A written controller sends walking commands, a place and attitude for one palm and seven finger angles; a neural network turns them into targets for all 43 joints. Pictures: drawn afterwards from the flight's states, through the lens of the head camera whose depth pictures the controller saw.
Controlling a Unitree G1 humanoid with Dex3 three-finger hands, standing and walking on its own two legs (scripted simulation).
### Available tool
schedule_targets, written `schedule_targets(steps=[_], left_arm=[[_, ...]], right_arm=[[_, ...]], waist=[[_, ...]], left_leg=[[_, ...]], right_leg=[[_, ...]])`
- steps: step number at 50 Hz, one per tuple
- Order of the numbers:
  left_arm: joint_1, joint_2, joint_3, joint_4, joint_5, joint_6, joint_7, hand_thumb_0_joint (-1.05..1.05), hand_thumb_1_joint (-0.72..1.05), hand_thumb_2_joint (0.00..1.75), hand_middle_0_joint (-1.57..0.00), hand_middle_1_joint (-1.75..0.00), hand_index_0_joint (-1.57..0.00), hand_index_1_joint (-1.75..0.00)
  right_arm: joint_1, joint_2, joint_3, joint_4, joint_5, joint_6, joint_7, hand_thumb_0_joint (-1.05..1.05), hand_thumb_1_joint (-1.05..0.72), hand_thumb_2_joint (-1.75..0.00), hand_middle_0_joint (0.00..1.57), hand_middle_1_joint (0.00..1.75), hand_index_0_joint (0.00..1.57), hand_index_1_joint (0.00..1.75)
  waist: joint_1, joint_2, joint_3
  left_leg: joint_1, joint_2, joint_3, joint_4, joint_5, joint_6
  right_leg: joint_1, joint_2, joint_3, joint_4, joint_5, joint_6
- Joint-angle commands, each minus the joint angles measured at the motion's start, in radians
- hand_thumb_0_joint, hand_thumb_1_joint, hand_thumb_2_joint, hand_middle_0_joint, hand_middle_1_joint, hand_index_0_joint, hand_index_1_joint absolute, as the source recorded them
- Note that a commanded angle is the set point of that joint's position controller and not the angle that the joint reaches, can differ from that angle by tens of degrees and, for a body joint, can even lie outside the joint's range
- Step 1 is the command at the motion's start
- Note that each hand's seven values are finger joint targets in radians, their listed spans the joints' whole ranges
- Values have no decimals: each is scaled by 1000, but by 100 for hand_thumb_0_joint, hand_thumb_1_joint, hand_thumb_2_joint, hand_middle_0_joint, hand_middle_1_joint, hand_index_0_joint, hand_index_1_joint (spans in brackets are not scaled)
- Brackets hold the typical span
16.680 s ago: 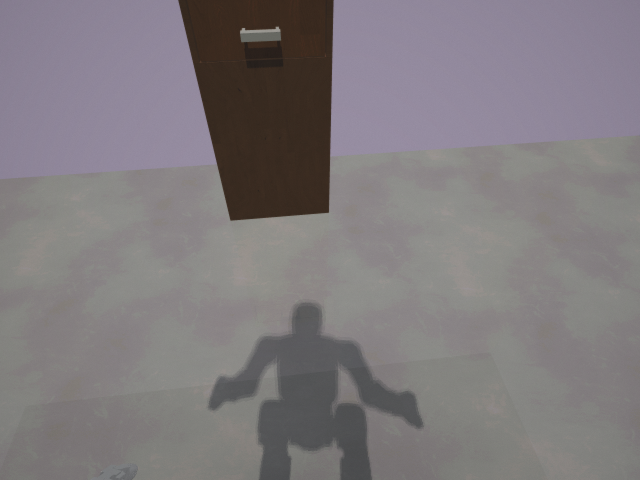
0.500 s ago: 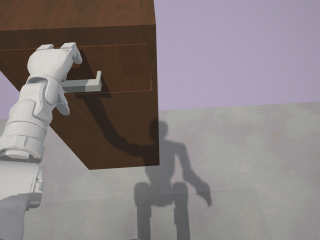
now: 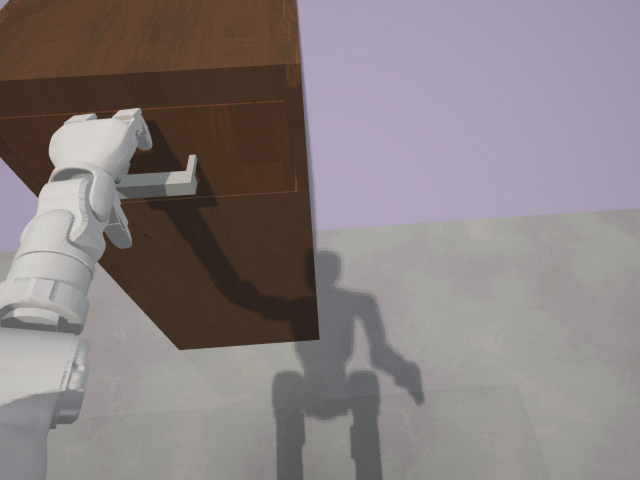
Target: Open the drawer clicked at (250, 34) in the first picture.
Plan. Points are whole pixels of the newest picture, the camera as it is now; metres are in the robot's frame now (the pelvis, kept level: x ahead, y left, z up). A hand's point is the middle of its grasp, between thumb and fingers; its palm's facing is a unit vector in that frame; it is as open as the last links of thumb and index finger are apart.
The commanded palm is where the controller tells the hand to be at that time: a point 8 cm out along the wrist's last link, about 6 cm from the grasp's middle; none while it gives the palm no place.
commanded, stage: re-aim the fingers above the handle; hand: left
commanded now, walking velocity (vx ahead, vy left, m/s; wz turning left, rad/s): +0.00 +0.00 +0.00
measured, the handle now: (155, 174) +0.54 +0.25 +0.05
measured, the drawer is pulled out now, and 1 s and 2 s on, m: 0.00 0.00 0.00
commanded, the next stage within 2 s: lower the fingers behind the handle in 1.88 s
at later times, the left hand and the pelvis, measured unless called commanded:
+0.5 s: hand (123, 175) +0.48 +0.26 +0.11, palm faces -0.07 -0.03 -1.00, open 13.8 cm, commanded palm +0.46 +0.26 +0.17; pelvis +0.01 +0.00 +0.00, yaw -1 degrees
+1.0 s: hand (133, 190) +0.46 +0.24 +0.10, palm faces -0.07 -0.03 -1.00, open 13.9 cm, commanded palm +0.44 +0.24 +0.17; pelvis +0.00 +0.01 +0.00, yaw +0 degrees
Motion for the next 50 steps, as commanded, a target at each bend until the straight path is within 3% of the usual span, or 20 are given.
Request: schedule_targets(steps=[1,6,7,9,11,13,17,20,22,26,29,30,32,34,39,40,42,43,47,50], left_arm=[[-519,228,30,-219,-27,-22,7,0,-50,30,-30,-120,-30,-120],[-586,239,32,-314,-42,-92,-12,0,-50,30,-30,-120,-30,-120],[-582,213,16,-316,-41,-99,-8,0,-50,30,-30,-120,-30,-120],[-547,231,50,-308,-37,-103,10,0,-50,30,-30,-120,-30,-120],[-522,239,74,-258,-43,-85,28,0,-50,30,-30,-120,-30,-120],[-474,290,115,-169,-33,-42,50,0,-50,30,-30,-120,-30,-120],[-439,365,152,-128,5,21,61,0,-50,30,-30,-120,-30,-120],[-404,315,112,-149,10,26,33,0,-50,30,-30,-120,-30,-120],[-388,342,131,-159,4,15,13,0,-50,30,-30,-120,-30,-120],[-435,256,69,-285,-27,-42,-22,0,-50,30,-30,-120,-30,-120],[-446,238,63,-353,-36,-90,-22,0,-50,30,-30,-120,-30,-120],[-489,216,42,-387,-37,-104,-15,0,-50,30,-30,-120,-30,-120],[-503,222,58,-383,-49,-112,4,0,-50,30,-30,-120,-30,-120],[-493,218,63,-325,-49,-94,31,0,-50,30,-30,-120,-30,-120],[-541,241,70,-182,-14,-4,90,0,-50,30,-30,-120,-30,-120],[-548,258,77,-165,-5,12,93,0,-50,30,-30,-120,-30,-120],[-451,233,81,-189,-10,27,80,0,-50,30,-30,-120,-30,-120],[-390,209,65,-189,-12,37,65,0,-50,30,-30,-120,-30,-120],[-282,138,9,-278,-30,40,5,0,-50,30,-30,-120,-30,-120],[-357,175,32,-376,-40,6,-2,0,-50,30,-30,-120,-30,-120]], right_arm=[[72,-168,-61,-67,-1,-26,-20,0,-90,-90,20,30,20,30],[83,-160,-62,-52,-6,-30,-28,0,-90,-90,20,30,20,30],[85,-152,-64,-50,-5,-30,-25,0,-90,-90,20,30,20,30],[85,-153,-64,-46,-9,-29,-18,0,-90,-90,20,30,20,30],[80,-155,-60,-43,-11,-24,-12,0,-90,-90,20,30,20,30],[73,-160,-52,-48,-7,-19,-8,0,-90,-90,20,30,20,30],[58,-167,-44,-67,-5,-6,-11,0,-90,-90,20,30,20,30],[56,-168,-52,-82,-3,-6,-10,0,-90,-90,20,30,20,30],[55,-173,-53,-83,-1,1,-14,0,-90,-90,20,30,20,30],[56,-166,-62,-88,-2,-3,-18,0,-90,-90,20,30,20,30],[62,-157,-70,-80,-4,-6,-18,0,-90,-90,20,30,20,30],[63,-156,-73,-73,-4,-9,-18,0,-90,-90,20,30,20,30],[66,-155,-72,-61,-6,-13,-13,0,-90,-90,20,30,20,30],[62,-154,-67,-53,-5,-15,-11,0,-90,-90,20,30,20,30],[62,-161,-55,-38,-7,-24,-5,0,-90,-90,20,30,20,30],[65,-164,-53,-39,-7,-26,-4,0,-90,-90,20,30,20,30],[59,-159,-57,-61,-12,-22,3,0,-90,-90,20,30,20,30],[52,-158,-57,-76,-11,-19,6,0,-90,-90,20,30,20,30],[4,-160,-54,-117,3,-6,5,0,-90,-90,20,30,20,30],[-8,-157,-55,-120,5,-7,-4,0,-90,-90,20,30,20,30]], waist=[[-53,-82,-357],[-52,18,-401],[-48,61,-405],[-28,90,-410],[-23,38,-383],[-5,-15,-350],[22,-49,-415],[14,-46,-419],[12,-63,-416],[-17,-37,-396],[-16,25,-397],[-31,56,-392],[-28,61,-384],[-27,41,-347],[-25,5,-350],[-21,2,-367],[16,24,-463],[26,6,-472],[19,-69,-376],[10,-63,-339]], left_leg=[[326,-24,-47,-5,327,33],[382,-36,-57,11,380,31],[408,-36,-64,14,394,27],[424,-30,-72,20,429,18],[388,-26,-70,19,438,17],[309,-25,-62,7,390,15],[245,-27,-38,2,399,15],[281,-21,-28,3,428,20],[278,-24,-26,1,425,25],[352,-22,-39,-1,451,31],[415,-23,-57,3,459,29],[448,-19,-66,6,464,25],[456,-15,-78,6,467,21],[423,-17,-82,2,420,16],[354,-14,-78,-11,331,10],[347,-12,-78,-10,337,8],[390,-14,-65,-2,420,9],[389,-15,-61,-2,435,10],[356,-10,-51,-27,404,22],[365,-16,-62,-42,358,29]], right_leg=[[76,18,50,-92,389,12],[60,18,54,-77,424,3],[31,23,48,-70,408,-1],[2,30,35,-56,387,-9],[16,30,29,-56,393,-9],[44,29,24,-45,382,-7],[146,18,36,-33,463,0],[149,20,39,-42,500,3],[166,18,45,-49,517,9],[122,22,44,-69,496,5],[61,32,39,-72,431,-1],[18,34,33,-70,402,-3],[-5,36,26,-68,371,-7],[-28,38,17,-63,327,-9],[-29,32,12,-54,262,-10],[-16,33,12,-47,274,-10],[57,30,17,-38,356,-12],[79,30,16,-38,375,-10],[98,28,18,-69,382,-1],[95,27,25,-84,350,-2]])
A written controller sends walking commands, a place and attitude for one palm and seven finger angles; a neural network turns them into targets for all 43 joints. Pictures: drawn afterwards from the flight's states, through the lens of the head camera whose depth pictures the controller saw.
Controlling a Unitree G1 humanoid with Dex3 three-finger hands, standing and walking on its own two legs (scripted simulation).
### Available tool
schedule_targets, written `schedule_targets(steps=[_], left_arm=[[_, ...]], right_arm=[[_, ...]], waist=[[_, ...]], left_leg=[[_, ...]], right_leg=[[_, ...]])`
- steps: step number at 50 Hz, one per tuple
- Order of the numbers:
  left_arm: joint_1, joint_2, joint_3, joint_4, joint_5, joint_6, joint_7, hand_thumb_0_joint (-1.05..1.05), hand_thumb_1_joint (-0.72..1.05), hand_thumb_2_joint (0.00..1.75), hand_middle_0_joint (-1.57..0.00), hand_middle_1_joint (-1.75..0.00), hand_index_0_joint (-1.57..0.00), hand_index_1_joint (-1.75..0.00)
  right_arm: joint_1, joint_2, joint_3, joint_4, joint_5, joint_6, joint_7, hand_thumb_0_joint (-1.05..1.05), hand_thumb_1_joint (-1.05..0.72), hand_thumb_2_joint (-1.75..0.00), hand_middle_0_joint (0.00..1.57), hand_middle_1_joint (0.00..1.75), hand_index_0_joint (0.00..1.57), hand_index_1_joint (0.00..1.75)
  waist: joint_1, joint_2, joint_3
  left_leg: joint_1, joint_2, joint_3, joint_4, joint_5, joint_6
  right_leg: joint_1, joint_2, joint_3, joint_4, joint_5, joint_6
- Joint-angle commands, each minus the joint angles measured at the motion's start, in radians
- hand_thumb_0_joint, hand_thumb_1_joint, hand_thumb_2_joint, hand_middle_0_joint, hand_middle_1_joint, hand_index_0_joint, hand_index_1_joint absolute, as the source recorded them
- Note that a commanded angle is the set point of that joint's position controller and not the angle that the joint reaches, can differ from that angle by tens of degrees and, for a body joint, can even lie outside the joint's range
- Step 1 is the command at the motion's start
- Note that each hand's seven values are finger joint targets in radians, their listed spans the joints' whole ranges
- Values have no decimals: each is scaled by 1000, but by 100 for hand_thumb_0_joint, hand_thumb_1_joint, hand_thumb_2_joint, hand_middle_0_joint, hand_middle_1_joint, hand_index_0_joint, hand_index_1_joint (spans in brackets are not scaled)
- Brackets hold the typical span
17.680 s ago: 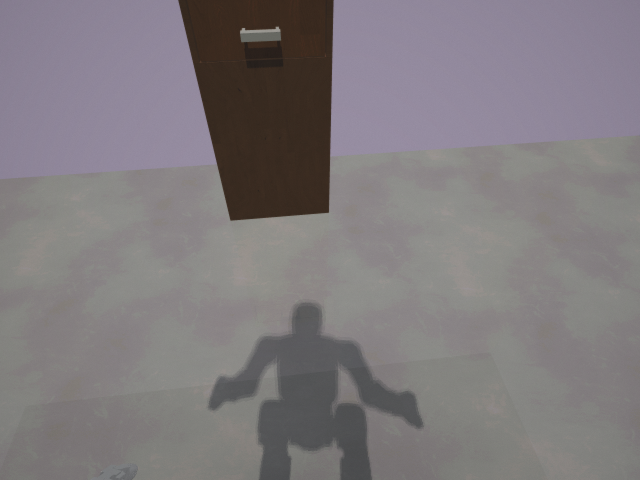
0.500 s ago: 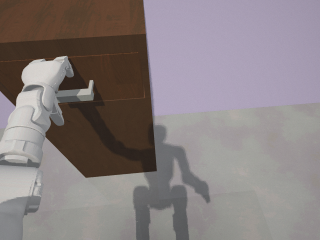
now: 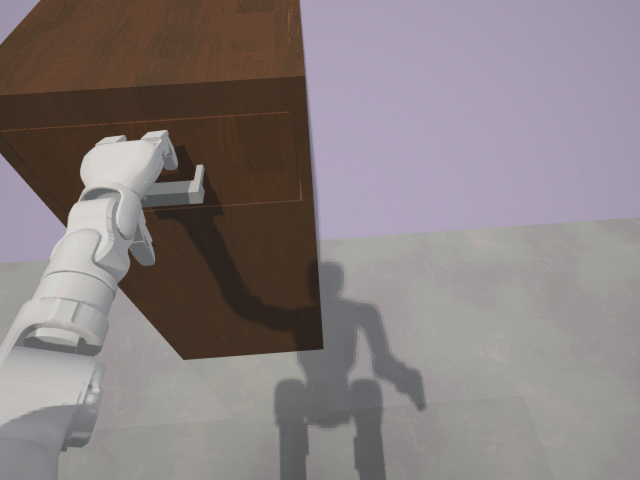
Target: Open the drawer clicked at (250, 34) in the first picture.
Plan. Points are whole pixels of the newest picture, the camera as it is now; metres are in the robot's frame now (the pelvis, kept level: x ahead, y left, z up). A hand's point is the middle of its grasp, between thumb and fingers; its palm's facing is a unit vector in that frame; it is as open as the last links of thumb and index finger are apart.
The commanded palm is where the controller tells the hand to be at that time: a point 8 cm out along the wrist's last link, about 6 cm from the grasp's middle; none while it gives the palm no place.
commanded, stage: re-aim the fingers above the handle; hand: left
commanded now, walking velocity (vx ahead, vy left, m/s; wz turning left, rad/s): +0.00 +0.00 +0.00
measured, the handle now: (164, 183) +0.53 +0.24 +0.05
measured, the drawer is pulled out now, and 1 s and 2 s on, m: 0.00 0.00 0.00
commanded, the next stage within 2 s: lower the fingers behind the handle in 0.88 s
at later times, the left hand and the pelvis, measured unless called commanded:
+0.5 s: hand (158, 211) +0.43 +0.21 +0.10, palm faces -0.13 -0.05 -0.99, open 13.9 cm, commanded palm +0.43 +0.23 +0.17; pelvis +0.00 -0.01 +0.00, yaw +2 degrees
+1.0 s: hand (178, 212) +0.43 +0.18 +0.10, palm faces -0.10 -0.07 -0.99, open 13.9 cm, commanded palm +0.43 +0.23 +0.17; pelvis +0.00 -0.01 +0.00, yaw +2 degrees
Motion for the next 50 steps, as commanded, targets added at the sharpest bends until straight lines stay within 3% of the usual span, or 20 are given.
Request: schedule_targets(steps=[1,2,3,7,10,14,16,17,20,22,26,28,30,34,38,41,43,46,48,50], left_arm=[[-473,248,79,-328,-22,-60,27,0,-50,30,-30,-120,-30,-120],[-501,315,134,-348,-18,-79,41,0,-50,30,-30,-120,-30,-120],[-482,324,147,-338,-11,-89,54,0,-50,30,-30,-120,-30,-120],[-540,337,161,-281,6,-88,116,0,-50,30,-30,-120,-30,-120],[-517,316,140,-210,11,-42,132,0,-50,30,-30,-120,-30,-120],[-461,213,37,-132,-2,16,73,0,-50,30,-30,-120,-30,-120],[-432,142,-22,-139,-14,17,20,0,-50,30,-30,-120,-30,-120],[-417,119,-41,-163,-26,10,-5,0,-50,30,-30,-120,-30,-120],[-422,164,-8,-224,-42,-42,-49,0,-50,30,-30,-120,-30,-120],[-466,203,28,-299,-47,-97,-45,0,-50,30,-30,-120,-30,-120],[-516,391,208,-332,-23,-149,52,0,-50,30,-30,-120,-30,-120],[-483,429,265,-325,-7,-137,115,0,-50,30,-30,-120,-30,-120],[-424,415,265,-290,2,-94,159,0,-50,30,-30,-120,-30,-120],[-380,326,159,-169,18,25,147,0,-50,30,-30,-120,-30,-120],[-350,161,-19,-186,-26,75,5,0,-50,30,-30,-120,-30,-120],[-433,88,-107,-292,-73,5,-99,0,-50,30,-30,-120,-30,-120],[-500,145,-61,-354,-78,-75,-116,0,-50,30,-30,-120,-30,-120],[-544,250,62,-456,-71,-187,-62,0,-50,30,-30,-120,-30,-120],[-525,325,165,-423,-58,-205,18,0,-50,30,-30,-120,-30,-120],[-473,360,239,-346,-45,-176,105,0,-50,30,-30,-120,-30,-120]], right_arm=[[-8,-151,-53,-113,0,-32,-23,0,-90,-90,20,30,20,30],[-4,-150,-54,-103,-1,-35,-28,0,-90,-90,20,30,20,30],[-2,-144,-53,-101,-3,-37,-31,0,-90,-90,20,30,20,30],[-5,-138,-46,-68,-2,-51,-37,0,-90,-90,20,30,20,30],[-4,-139,-43,-60,-4,-61,-31,0,-90,-90,20,30,20,30],[-2,-149,-44,-69,1,-56,-24,0,-90,-90,20,30,20,30],[0,-151,-48,-80,4,-49,-23,0,-90,-90,20,30,20,30],[-7,-151,-49,-86,5,-49,-23,0,-90,-90,20,30,20,30],[-21,-152,-46,-95,4,-41,-33,0,-90,-90,20,30,20,30],[-29,-146,-45,-101,3,-41,-37,0,-90,-90,20,30,20,30],[-22,-141,-40,-86,-10,-44,-44,0,-90,-90,20,30,20,30],[-26,-126,-39,-83,-11,-51,-41,0,-90,-90,20,30,20,30],[-42,-121,-38,-82,-10,-53,-37,0,-90,-90,20,30,20,30],[-39,-145,-43,-70,-2,-53,-25,0,-90,-90,20,30,20,30],[-39,-165,-51,-89,16,-42,-25,0,-90,-90,20,30,20,30],[-47,-159,-45,-96,14,-48,-42,0,-90,-90,20,30,20,30],[-39,-151,-45,-84,5,-55,-52,0,-90,-90,20,30,20,30],[-16,-139,-47,-76,-7,-62,-56,0,-90,-90,20,30,20,30],[-10,-132,-47,-68,-9,-64,-48,0,-90,-90,20,30,20,30],[-19,-120,-39,-64,-12,-64,-40,0,-90,-90,20,30,20,30]], waist=[[-6,-53,-327],[6,-27,-347],[13,2,-345],[2,18,-295],[11,24,-325],[-6,-32,-341],[-25,-97,-337],[-23,-94,-324],[-21,-116,-278],[-8,-71,-284],[33,6,-326],[60,50,-374],[71,24,-392],[41,-42,-371],[-21,-135,-318],[-66,-149,-249],[-56,-66,-255],[-10,53,-336],[20,85,-352],[49,32,-345]], left_leg=[[347,-10,-70,-28,363,22],[360,-11,-77,-29,363,21],[365,-16,-78,-26,372,19],[342,-13,-86,-35,315,10],[342,-14,-77,-35,305,4],[336,-16,-61,-28,316,9],[345,-18,-61,-22,342,16],[349,-20,-57,-23,342,19],[330,-30,-64,-29,321,23],[330,-35,-64,-29,321,24],[313,-32,-72,-19,349,16],[304,-32,-71,-12,390,6],[291,-29,-57,-10,405,2],[272,-20,-36,-23,369,1],[318,-22,-38,-31,346,19],[345,-34,-53,-37,311,31],[375,-44,-66,-30,302,32],[442,-39,-84,-11,391,21],[425,-32,-97,1,428,5],[341,-31,-92,0,424,-3]], right_leg=[[70,32,17,-79,347,-12],[74,33,20,-72,342,-14],[69,35,18,-64,339,-19],[14,36,9,-63,264,-22],[30,33,9,-60,267,-24],[62,25,15,-71,324,-13],[79,23,19,-84,369,-8],[77,22,20,-87,386,-5],[87,18,27,-93,401,-3],[93,17,34,-89,401,-6],[92,23,30,-54,366,-22],[121,25,25,-28,402,-27],[147,27,22,-24,428,-23],[149,24,19,-44,430,-11],[133,18,23,-91,461,6],[98,11,32,-120,439,12],[65,13,40,-109,401,4],[41,24,29,-76,386,-21],[17,31,11,-41,366,-29],[48,33,2,-19,367,-31]])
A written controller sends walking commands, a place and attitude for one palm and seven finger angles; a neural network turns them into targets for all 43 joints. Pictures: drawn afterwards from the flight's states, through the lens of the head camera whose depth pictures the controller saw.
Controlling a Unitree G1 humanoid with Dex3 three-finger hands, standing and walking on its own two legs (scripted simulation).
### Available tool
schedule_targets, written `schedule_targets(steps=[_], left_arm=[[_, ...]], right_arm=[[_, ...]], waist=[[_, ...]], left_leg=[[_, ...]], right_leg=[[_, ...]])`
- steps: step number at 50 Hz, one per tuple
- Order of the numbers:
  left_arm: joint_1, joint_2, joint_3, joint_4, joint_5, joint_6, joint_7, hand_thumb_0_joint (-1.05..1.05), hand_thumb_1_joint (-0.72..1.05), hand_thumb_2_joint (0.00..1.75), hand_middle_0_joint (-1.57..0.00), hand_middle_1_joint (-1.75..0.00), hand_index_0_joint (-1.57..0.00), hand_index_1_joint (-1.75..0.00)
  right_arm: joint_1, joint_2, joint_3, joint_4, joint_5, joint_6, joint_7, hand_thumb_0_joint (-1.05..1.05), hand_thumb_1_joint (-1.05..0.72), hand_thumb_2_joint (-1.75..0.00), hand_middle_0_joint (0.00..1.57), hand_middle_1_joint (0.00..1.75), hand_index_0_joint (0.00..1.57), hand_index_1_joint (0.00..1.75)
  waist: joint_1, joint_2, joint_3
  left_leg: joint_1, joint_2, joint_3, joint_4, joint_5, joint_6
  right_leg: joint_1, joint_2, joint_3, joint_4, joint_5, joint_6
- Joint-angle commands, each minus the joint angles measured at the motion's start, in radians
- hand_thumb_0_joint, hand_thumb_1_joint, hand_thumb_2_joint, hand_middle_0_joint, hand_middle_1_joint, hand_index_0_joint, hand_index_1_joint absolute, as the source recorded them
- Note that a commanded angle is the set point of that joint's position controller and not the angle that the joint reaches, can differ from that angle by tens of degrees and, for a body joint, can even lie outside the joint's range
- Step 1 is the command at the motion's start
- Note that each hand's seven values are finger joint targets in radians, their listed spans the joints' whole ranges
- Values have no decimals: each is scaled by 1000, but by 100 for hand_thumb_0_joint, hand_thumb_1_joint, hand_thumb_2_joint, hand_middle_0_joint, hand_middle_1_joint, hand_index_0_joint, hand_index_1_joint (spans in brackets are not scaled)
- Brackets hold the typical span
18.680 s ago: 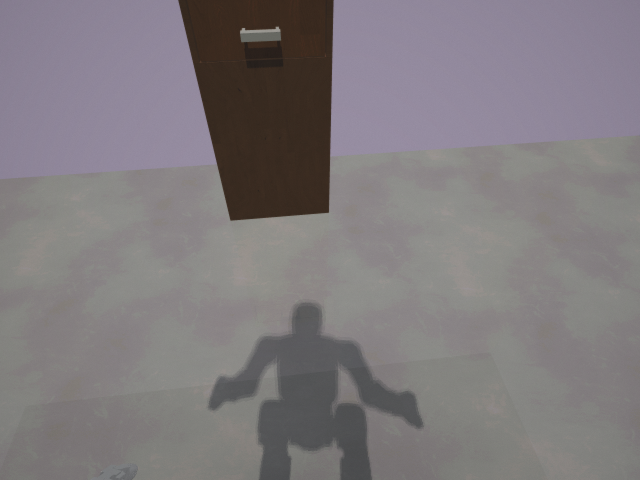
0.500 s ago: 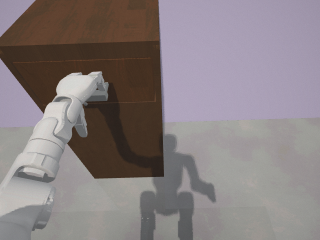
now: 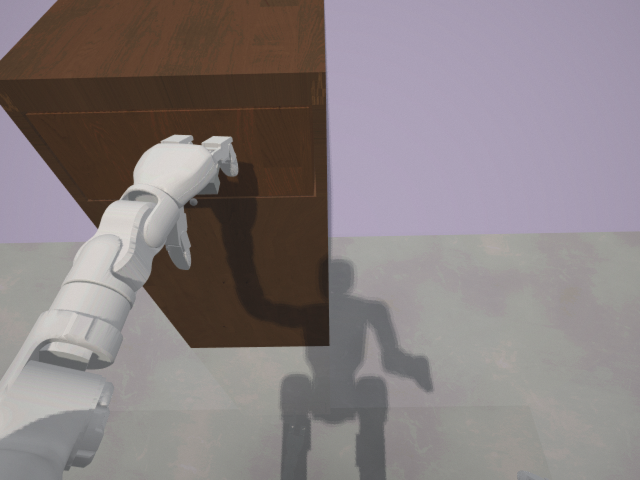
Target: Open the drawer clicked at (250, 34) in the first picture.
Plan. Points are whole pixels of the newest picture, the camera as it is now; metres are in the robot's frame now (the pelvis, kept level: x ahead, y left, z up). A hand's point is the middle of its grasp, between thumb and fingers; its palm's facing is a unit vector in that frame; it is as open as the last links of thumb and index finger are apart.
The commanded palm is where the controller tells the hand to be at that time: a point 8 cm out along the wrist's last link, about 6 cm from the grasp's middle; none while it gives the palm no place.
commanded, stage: lower the fingers behind the handle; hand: left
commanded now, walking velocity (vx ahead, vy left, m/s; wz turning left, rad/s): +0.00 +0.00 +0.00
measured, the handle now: (181, 173) +0.54 +0.23 +0.05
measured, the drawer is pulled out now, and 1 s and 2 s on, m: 0.00 0.00 0.00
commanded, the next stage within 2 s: lift the fingers back up to retry in 1.58 s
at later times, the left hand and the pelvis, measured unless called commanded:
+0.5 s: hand (176, 203) +0.45 +0.21 +0.08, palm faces -0.07 -0.06 -1.00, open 14.0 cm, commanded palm +0.44 +0.22 +0.13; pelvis +0.00 +0.00 -0.01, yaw +0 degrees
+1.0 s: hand (174, 201) +0.46 +0.22 +0.07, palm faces -0.07 +0.00 -1.00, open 14.0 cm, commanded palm +0.44 +0.22 +0.10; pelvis -0.01 +0.00 -0.01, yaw -2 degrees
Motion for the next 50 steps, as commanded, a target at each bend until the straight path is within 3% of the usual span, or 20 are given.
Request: schedule_targets(steps=[1,5,6,9,12,15,17,19,20,21,23,25,27,30,31,33,37,39,43,50], left_arm=[[-506,418,338,-118,21,29,228,0,-50,30,-30,-120,-30,-120],[-417,289,211,59,82,229,308,0,-50,30,-30,-120,-30,-120],[-390,279,195,124,97,274,295,0,-50,30,-30,-120,-30,-120],[-463,206,76,133,99,343,206,0,-50,30,-30,-120,-30,-120],[-535,174,24,19,39,276,80,0,-50,30,-30,-120,-30,-120],[-579,186,30,-123,13,111,11,0,-50,30,-30,-120,-30,-120],[-591,244,90,-166,20,15,27,0,-50,30,-30,-120,-30,-120],[-514,152,35,-57,32,-3,58,0,-50,30,-30,-120,-30,-120],[-505,159,58,-42,34,-10,77,0,-50,30,-30,-120,-30,-120],[-482,155,70,-24,30,-13,96,0,-50,30,-30,-120,-30,-120],[-447,231,163,-10,30,1,156,0,-50,30,-30,-120,-30,-120],[-471,210,158,3,40,32,210,0,-50,30,-30,-120,-30,-120],[-468,283,216,37,73,74,265,0,-50,30,-30,-120,-30,-120],[-545,269,196,0,118,132,327,0,-50,30,-30,-120,-30,-120],[-522,300,224,36,130,157,340,0,-50,30,-30,-120,-30,-120],[-507,227,158,112,122,213,337,0,-50,30,-30,-120,-30,-120],[-527,237,134,146,109,234,281,0,-50,30,-30,-120,-30,-120],[-503,200,98,195,103,235,249,0,-50,30,-30,-120,-30,-120],[-457,205,94,239,99,191,200,0,-50,30,-30,-120,-30,-120],[-367,196,97,237,92,113,176,0,-50,30,-30,-120,-30,-120]], right_arm=[[39,-110,-28,-63,-13,-25,7,0,-90,-90,20,30,20,30],[12,-119,-25,-59,-11,-25,32,0,-90,-90,20,30,20,30],[15,-129,-28,-55,-10,-17,34,0,-90,-90,20,30,20,30],[30,-150,-37,-70,3,-3,34,0,-90,-90,20,30,20,30],[39,-155,-45,-90,8,-3,6,0,-90,-90,20,30,20,30],[56,-139,-45,-83,-6,-16,-17,0,-90,-90,20,30,20,30],[79,-129,-46,-70,-13,-21,-25,0,-90,-90,20,30,20,30],[96,-118,-43,-53,-9,-22,-15,0,-90,-90,20,30,20,30],[102,-124,-48,-44,-7,-23,-7,0,-90,-90,20,30,20,30],[106,-122,-49,-47,-7,-22,4,0,-90,-90,20,30,20,30],[114,-130,-56,-55,-12,-18,18,0,-90,-90,20,30,20,30],[117,-127,-56,-58,-16,-17,29,0,-90,-90,20,30,20,30],[116,-133,-55,-56,-21,-15,38,0,-90,-90,20,30,20,30],[117,-130,-61,-58,-26,-18,42,0,-90,-90,20,30,20,30],[117,-135,-62,-51,-29,-15,40,0,-90,-90,20,30,20,30],[118,-132,-55,-50,-20,-13,41,0,-90,-90,20,30,20,30],[122,-138,-54,-57,-12,-11,25,0,-90,-90,20,30,20,30],[122,-137,-47,-58,-9,-9,19,0,-90,-90,20,30,20,30],[131,-139,-39,-62,-8,-9,9,0,-90,-90,20,30,20,30],[166,-140,-47,-72,-10,-11,13,0,-90,-90,20,30,20,30]], waist=[[51,16,-398],[54,-37,-410],[43,-85,-429],[-15,-101,-422],[-68,-140,-406],[-75,-40,-379],[-58,36,-372],[-67,35,-271],[-62,25,-250],[-44,24,-261],[-12,4,-354],[-9,-14,-390],[8,8,-421],[-3,40,-504],[-4,6,-521],[-24,-10,-451],[-45,-40,-449],[-59,-59,-373],[-60,-73,-290],[-51,-90,-289]], left_leg=[[246,-19,-46,3,413,7],[197,-3,-3,-13,360,-8],[186,-3,4,-10,361,-3],[220,0,10,-18,313,14],[260,-13,-7,-15,309,35],[322,-26,-31,-2,324,44],[340,-22,-42,8,333,38],[314,-15,-55,20,298,31],[296,-6,-61,23,287,22],[283,-6,-63,24,303,18],[275,-4,-59,40,333,12],[245,-4,-51,47,343,9],[211,-2,-46,53,353,6],[241,2,-39,65,381,6],[237,5,-39,71,399,8],[201,4,-27,55,331,11],[196,0,-19,42,281,23],[172,0,-17,30,234,26],[129,-1,-17,24,180,29],[92,-2,-12,55,182,28]], right_leg=[[32,39,40,-13,395,-17],[44,37,30,-11,377,-9],[71,37,36,-19,398,-5],[58,27,48,-56,396,9],[77,19,65,-83,455,22],[16,22,71,-76,424,15],[-33,29,69,-64,376,2],[-140,38,49,-57,287,-7],[-172,41,42,-50,260,-10],[-164,42,39,-42,254,-16],[-134,46,37,-9,284,-18],[-121,46,30,11,300,-16],[-102,47,33,29,317,-17],[-98,51,35,39,332,-15],[-81,54,35,40,347,-14],[-92,52,31,21,315,-7],[-53,44,48,-8,312,3],[-77,42,48,-28,281,7],[-103,38,55,-40,241,7],[-121,38,61,-16,255,4]])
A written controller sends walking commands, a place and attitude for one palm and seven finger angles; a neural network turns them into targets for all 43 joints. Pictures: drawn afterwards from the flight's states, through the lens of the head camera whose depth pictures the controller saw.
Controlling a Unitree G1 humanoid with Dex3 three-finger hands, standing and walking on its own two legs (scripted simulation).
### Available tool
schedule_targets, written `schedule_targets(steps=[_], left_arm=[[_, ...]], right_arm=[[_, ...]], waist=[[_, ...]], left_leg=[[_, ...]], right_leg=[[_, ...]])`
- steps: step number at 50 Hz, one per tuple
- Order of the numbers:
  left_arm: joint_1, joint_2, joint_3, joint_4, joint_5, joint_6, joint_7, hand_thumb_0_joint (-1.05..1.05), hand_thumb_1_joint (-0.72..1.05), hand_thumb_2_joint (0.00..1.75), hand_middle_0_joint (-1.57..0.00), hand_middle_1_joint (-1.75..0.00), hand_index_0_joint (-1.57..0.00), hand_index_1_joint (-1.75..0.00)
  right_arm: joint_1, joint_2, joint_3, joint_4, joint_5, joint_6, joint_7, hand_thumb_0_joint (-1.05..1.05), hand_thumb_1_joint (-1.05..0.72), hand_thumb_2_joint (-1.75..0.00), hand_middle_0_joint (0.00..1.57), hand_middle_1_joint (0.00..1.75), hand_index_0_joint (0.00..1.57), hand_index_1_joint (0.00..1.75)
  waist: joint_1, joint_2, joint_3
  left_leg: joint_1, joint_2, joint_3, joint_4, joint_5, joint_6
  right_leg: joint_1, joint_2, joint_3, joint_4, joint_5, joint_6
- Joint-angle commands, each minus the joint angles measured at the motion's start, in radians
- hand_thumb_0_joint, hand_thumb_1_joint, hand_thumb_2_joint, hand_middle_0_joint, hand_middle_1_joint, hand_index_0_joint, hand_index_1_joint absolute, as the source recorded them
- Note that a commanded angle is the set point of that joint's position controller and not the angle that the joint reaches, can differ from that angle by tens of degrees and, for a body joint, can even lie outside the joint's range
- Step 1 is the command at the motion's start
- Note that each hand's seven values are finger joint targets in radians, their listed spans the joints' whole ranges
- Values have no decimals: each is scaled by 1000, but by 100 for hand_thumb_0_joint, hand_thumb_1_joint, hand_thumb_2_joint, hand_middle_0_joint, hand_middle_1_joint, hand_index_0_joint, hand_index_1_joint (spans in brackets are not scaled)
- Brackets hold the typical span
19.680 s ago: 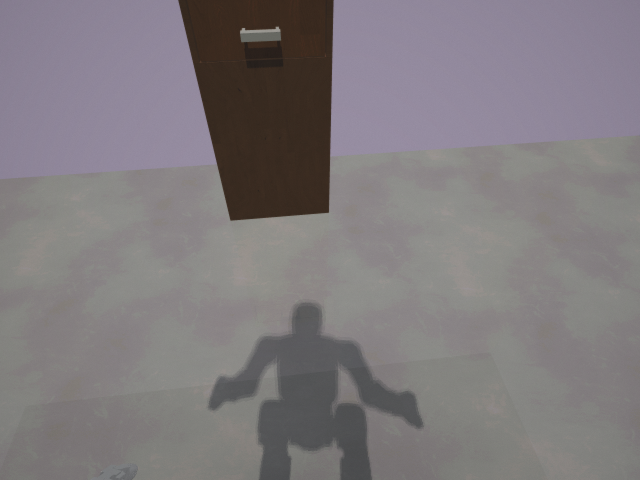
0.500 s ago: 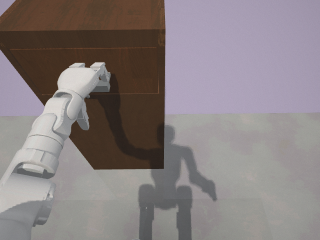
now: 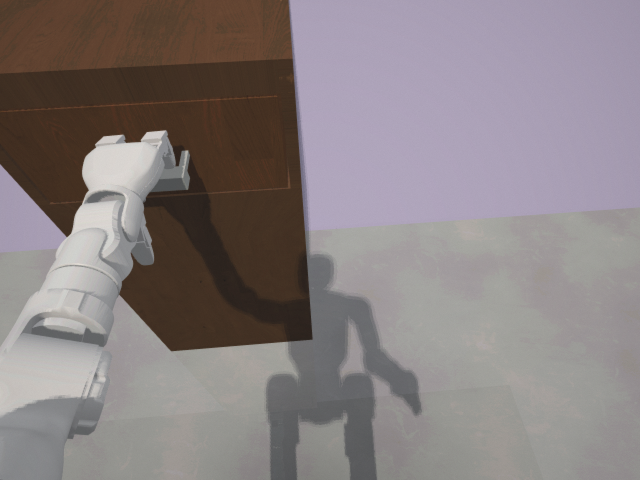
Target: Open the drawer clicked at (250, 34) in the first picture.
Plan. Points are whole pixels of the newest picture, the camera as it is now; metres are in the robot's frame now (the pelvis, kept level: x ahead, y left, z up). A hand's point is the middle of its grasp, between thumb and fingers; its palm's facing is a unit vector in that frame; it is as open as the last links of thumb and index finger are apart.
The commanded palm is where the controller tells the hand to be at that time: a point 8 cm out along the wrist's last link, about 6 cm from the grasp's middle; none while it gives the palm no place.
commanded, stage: lower the fingers behind the handle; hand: left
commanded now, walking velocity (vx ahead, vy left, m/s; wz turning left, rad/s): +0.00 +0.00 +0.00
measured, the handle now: (148, 169) +0.55 +0.25 +0.06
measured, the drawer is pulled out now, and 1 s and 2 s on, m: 0.00 0.00 0.00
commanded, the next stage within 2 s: lift the fingers back up to retry in 0.58 s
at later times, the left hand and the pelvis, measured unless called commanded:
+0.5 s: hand (142, 202) +0.47 +0.23 +0.08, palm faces -0.02 -0.01 -1.00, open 14.0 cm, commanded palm +0.45 +0.23 +0.10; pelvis +0.00 +0.00 -0.01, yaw +0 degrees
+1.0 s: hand (141, 200) +0.47 +0.23 +0.08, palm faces -0.04 -0.03 -1.00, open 13.9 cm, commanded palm +0.45 +0.23 +0.14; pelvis +0.00 +0.01 +0.00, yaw +0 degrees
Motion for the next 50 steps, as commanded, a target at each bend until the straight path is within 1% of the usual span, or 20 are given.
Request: schedule_targets(steps=[1,4,6,7,8,11,13,15,17,20,23,24,28,31,34,35,37,38,43,50], left_arm=[[-259,160,36,-95,-13,-49,-7,0,-50,30,-30,-120,-30,-120],[-204,176,60,-96,-11,-51,10,0,-50,30,-30,-120,-30,-120],[-238,133,26,-114,-13,-48,17,0,-50,30,-30,-120,-30,-120],[-229,138,29,-104,-12,-44,24,0,-50,30,-30,-120,-30,-120],[-211,183,66,-95,-6,-38,32,0,-50,30,-30,-120,-30,-120],[-270,177,41,-94,-1,-11,39,0,-50,30,-30,-120,-30,-120],[-256,219,67,-64,7,6,47,0,-50,30,-30,-120,-30,-120],[-279,185,37,-74,3,15,44,0,-50,30,-30,-120,-30,-120],[-257,229,71,-49,6,20,40,0,-50,30,-30,-120,-30,-120],[-273,179,31,-65,3,20,31,0,-50,30,-30,-120,-30,-120],[-260,205,51,-39,3,20,25,0,-50,30,-30,-120,-30,-120],[-273,165,14,-41,-1,21,21,0,-50,30,-30,-120,-30,-120],[-274,185,38,-47,4,10,20,0,-50,30,-30,-120,-30,-120],[-289,157,26,-74,-3,0,17,0,-50,30,-30,-120,-30,-120],[-261,173,38,-55,-4,6,20,0,-50,30,-30,-120,-30,-120],[-287,204,57,-79,-3,3,22,0,-50,30,-30,-120,-30,-120],[-351,225,67,-130,-2,-3,29,0,-50,30,-30,-120,-30,-120],[-352,206,56,-141,-1,-3,32,0,-50,30,-30,-120,-30,-120],[-382,246,98,-190,-11,-9,44,0,-50,30,-30,-120,-30,-120],[-470,211,78,-317,-19,-24,55,0,-50,30,-30,-120,-30,-120]], right_arm=[[69,-158,-60,-85,-6,-24,-6,0,-90,-90,20,30,20,30],[78,-158,-64,-87,-7,-20,0,0,-90,-90,20,30,20,30],[83,-158,-69,-81,-7,-19,7,0,-90,-90,20,30,20,30],[83,-160,-70,-81,-6,-19,9,0,-90,-90,20,30,20,30],[80,-164,-70,-79,-6,-17,8,0,-90,-90,20,30,20,30],[79,-165,-66,-76,-3,-14,9,0,-90,-90,20,30,20,30],[76,-165,-63,-79,-1,-13,7,0,-90,-90,20,30,20,30],[75,-161,-60,-83,-1,-14,7,0,-90,-90,20,30,20,30],[77,-163,-58,-85,-1,-11,5,0,-90,-90,20,30,20,30],[69,-158,-56,-92,-1,-11,5,0,-90,-90,20,30,20,30],[70,-162,-51,-94,0,-10,1,0,-90,-90,20,30,20,30],[67,-159,-49,-101,2,-11,2,0,-90,-90,20,30,20,30],[77,-159,-51,-100,-1,-13,2,0,-90,-90,20,30,20,30],[79,-156,-55,-99,-4,-15,4,0,-90,-90,20,30,20,30],[80,-156,-53,-100,-3,-16,3,0,-90,-90,20,30,20,30],[78,-159,-52,-101,-1,-15,2,0,-90,-90,20,30,20,30],[75,-155,-54,-102,-1,-16,-1,0,-90,-90,20,30,20,30],[74,-149,-54,-102,-1,-16,0,0,-90,-90,20,30,20,30],[60,-146,-58,-99,-1,-20,-3,0,-90,-90,20,30,20,30],[41,-143,-63,-93,0,-38,-2,0,-90,-90,20,30,20,30]], waist=[[-7,-89,-241],[10,-84,-273],[-6,-80,-262],[-8,-87,-246],[4,-88,-254],[-16,-90,-241],[-9,-73,-239],[-15,-61,-247],[-5,-70,-259],[-14,-59,-251],[-14,-92,-231],[-22,-91,-217],[-14,-81,-243],[-15,-78,-258],[-11,-91,-243],[-9,-96,-255],[-7,-56,-301],[-2,-22,-309],[7,-10,-327],[4,27,-364]], left_leg=[[226,-27,-30,-19,218,29],[219,-29,-24,-5,238,26],[224,-28,-25,2,250,26],[216,-26,-24,0,229,26],[205,-26,-22,4,226,27],[186,-31,-22,5,201,28],[175,-31,-21,5,187,27],[188,-32,-20,4,187,27],[177,-33,-21,7,194,27],[194,-29,-23,4,185,26],[178,-26,-28,5,175,27],[173,-29,-28,1,153,27],[188,-25,-33,6,166,27],[203,-24,-34,9,186,29],[182,-26,-31,8,160,29],[183,-23,-34,3,158,28],[214,-22,-37,-1,179,29],[235,-23,-36,-3,194,27],[283,-18,-44,-21,224,28],[404,-8,-70,-45,300,22]], right_leg=[[20,20,41,-95,284,4],[28,21,41,-76,312,4],[8,23,40,-78,320,3],[-4,24,37,-80,297,6],[3,23,42,-75,299,5],[-4,21,44,-83,284,7],[-5,22,44,-77,266,7],[-10,23,42,-80,260,8],[10,23,42,-74,272,8],[-17,24,36,-76,248,8],[-21,26,34,-75,240,9],[-33,26,34,-80,219,11],[-37,27,32,-69,214,8],[-37,28,32,-70,227,5],[-35,28,34,-72,212,8],[-28,27,34,-72,207,8],[-7,26,40,-69,218,7],[-10,29,36,-67,219,3],[16,33,34,-82,229,1],[4,39,20,-93,239,-5]])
